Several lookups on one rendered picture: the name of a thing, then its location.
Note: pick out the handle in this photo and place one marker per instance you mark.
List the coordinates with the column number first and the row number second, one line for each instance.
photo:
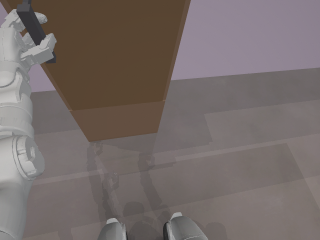
column 32, row 25

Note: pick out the robot right shin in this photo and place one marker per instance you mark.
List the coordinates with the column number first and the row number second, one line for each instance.
column 177, row 214

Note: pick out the left robot upper arm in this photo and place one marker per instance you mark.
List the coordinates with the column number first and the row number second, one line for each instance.
column 20, row 163

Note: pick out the left robot hand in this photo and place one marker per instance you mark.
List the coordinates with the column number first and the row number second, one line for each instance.
column 23, row 50

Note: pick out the left robot thigh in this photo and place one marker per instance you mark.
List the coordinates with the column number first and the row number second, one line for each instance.
column 113, row 231

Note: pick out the left robot forearm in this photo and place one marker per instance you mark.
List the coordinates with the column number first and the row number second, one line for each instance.
column 16, row 107

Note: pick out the cupboard door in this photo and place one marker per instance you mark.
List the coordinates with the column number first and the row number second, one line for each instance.
column 110, row 52

